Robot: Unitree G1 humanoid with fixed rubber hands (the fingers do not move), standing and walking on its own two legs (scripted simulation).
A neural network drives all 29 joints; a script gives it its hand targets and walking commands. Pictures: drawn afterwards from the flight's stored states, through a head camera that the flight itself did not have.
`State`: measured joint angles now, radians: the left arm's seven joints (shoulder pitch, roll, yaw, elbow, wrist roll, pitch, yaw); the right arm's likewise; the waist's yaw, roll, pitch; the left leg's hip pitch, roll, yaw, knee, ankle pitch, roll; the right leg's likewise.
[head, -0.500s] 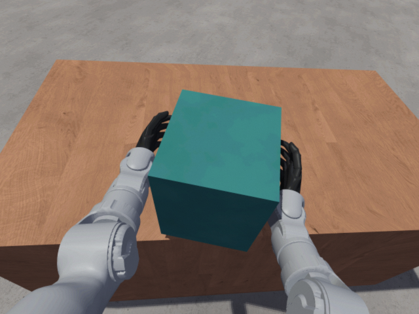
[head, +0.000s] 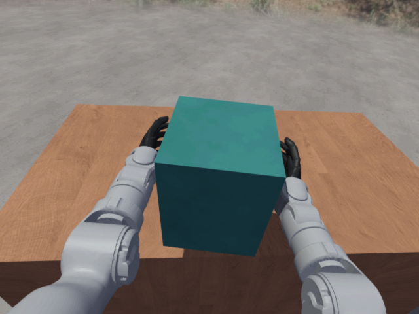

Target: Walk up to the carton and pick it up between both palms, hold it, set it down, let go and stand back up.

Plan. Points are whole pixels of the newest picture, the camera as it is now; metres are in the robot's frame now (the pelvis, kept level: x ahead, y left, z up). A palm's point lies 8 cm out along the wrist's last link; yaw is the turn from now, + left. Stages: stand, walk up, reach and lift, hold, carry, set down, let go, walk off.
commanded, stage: reach and lift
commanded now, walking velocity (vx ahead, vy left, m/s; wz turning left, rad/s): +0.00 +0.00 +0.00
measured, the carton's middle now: (217, 176) +0.39 +0.00 +0.10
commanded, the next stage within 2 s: hold in 1.76 s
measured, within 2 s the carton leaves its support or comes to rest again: neither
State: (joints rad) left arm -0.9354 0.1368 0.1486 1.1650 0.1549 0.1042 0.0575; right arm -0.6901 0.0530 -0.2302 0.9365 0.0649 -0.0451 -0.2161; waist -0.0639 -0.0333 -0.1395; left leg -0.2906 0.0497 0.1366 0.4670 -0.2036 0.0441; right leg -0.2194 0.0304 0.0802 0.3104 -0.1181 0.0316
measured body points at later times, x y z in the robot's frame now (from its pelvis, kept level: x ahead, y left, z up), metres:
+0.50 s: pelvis +0.00 +0.00 +0.00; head -0.06 +0.03 +0.45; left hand +0.41 +0.14 +0.19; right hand +0.39 -0.15 +0.17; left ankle +0.03 +0.08 -0.74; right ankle +0.03 -0.15 -0.74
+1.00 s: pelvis +0.00 +0.00 +0.00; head -0.08 +0.03 +0.44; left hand +0.39 +0.16 +0.21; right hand +0.39 -0.14 +0.20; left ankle +0.03 +0.08 -0.74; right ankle +0.03 -0.15 -0.74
